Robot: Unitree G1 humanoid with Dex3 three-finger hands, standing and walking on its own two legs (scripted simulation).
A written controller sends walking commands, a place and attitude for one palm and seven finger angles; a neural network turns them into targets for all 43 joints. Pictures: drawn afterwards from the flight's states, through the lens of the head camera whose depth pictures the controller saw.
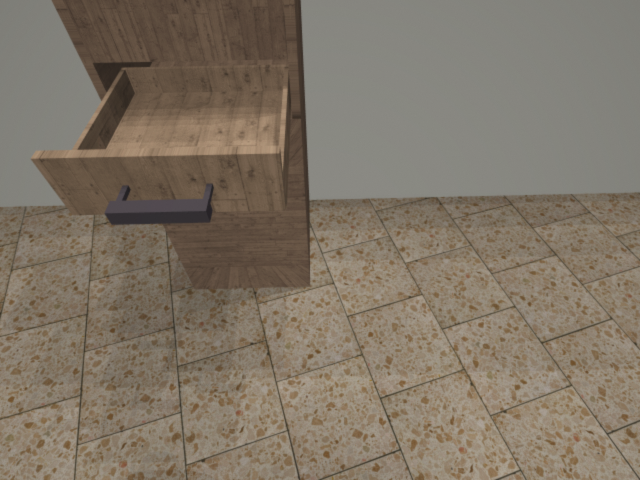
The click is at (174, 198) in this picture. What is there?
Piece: drawer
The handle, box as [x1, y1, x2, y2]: [104, 184, 213, 224]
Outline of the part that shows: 213,187 212,184 206,184 202,199 126,201 125,200 130,189 127,185 123,185 116,200 109,202 104,213 112,224 209,222 212,210 209,203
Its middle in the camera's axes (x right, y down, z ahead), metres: -0.26 -0.06 +0.63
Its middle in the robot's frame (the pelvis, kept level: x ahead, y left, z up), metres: +0.51 +0.28 +0.02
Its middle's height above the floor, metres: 0.81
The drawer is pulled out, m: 0.30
